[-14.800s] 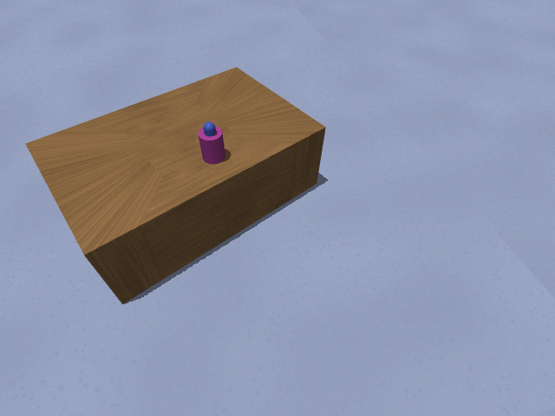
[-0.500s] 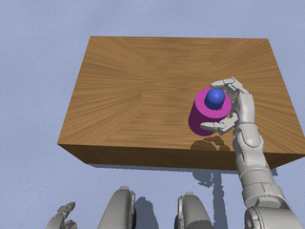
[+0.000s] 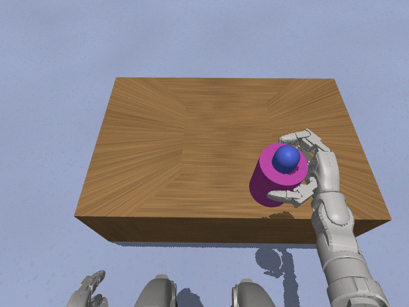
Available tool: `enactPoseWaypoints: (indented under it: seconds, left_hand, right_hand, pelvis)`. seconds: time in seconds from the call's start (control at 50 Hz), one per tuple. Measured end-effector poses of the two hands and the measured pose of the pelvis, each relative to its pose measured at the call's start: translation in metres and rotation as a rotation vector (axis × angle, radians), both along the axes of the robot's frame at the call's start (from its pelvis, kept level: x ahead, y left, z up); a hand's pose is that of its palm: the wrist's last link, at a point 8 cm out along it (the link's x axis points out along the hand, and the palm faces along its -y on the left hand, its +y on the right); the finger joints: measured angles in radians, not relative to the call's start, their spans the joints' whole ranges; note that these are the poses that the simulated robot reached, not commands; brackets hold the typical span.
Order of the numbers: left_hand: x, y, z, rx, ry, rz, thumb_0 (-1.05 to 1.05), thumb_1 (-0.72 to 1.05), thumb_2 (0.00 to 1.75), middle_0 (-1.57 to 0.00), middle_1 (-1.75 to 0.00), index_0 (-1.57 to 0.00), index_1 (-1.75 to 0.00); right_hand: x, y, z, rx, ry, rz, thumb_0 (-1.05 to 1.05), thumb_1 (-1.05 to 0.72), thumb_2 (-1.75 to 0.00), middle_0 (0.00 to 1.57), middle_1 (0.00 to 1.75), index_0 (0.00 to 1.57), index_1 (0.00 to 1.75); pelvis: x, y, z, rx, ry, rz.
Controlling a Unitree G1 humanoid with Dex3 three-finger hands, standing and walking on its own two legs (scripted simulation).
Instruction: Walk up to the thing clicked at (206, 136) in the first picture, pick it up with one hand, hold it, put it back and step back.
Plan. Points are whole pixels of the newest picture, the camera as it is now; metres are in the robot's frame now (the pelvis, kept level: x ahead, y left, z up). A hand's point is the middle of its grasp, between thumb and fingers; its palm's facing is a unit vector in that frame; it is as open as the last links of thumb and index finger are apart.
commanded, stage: lift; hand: right
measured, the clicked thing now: (278, 172) +0.36 -0.14 +0.03
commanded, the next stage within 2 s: hold in 0.32 s
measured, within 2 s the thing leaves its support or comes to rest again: neither
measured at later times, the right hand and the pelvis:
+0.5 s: hand (296, 169) +0.35 -0.16 +0.06, palm faces +0.00 +1.00 -0.01, open 12.0 cm; pelvis +0.01 +0.00 +0.02, yaw +0 degrees
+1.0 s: hand (300, 174) +0.33 -0.16 +0.07, palm faces +0.00 +1.00 +0.00, open 12.0 cm; pelvis +0.00 +0.00 +0.03, yaw +0 degrees
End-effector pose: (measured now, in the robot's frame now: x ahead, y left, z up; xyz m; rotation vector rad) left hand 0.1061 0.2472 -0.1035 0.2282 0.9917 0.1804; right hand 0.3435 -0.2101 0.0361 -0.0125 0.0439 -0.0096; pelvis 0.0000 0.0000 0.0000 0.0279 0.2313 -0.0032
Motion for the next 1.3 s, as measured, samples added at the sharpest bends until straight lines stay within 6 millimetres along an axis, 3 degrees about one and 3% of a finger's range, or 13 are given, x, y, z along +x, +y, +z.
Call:
enactPoseWaypoints:
  seconds: [0.48, 1.3]
  left_hand:
    - [0.011, 0.000, 0.021, -0.001, -0.039, 0.005, 0.01, 0.91, 0.88, -0.19, -0.29, -0.20, -0.28]
    - [0.032, -0.008, 0.037, -0.014, -0.107, -0.028, 0.01, 0.90, 0.90, -0.20, -0.30, -0.20, -0.30]
  right_hand:
    - [-0.015, -0.002, 0.025, 0.007, -0.008, 0.005, -0.04, 0.61, -0.77, 0.63, 1.08, 0.66, 1.10]
    - [-0.035, -0.006, 0.043, 0.005, -0.014, 0.002, -0.04, 0.61, -0.77, 0.63, 1.08, 0.67, 1.10]
  pelvis:
    - [0.006, 0.001, 0.018, -0.005, -0.064, 0.005]
    - [0.009, 0.003, 0.030, -0.007, -0.117, 0.000]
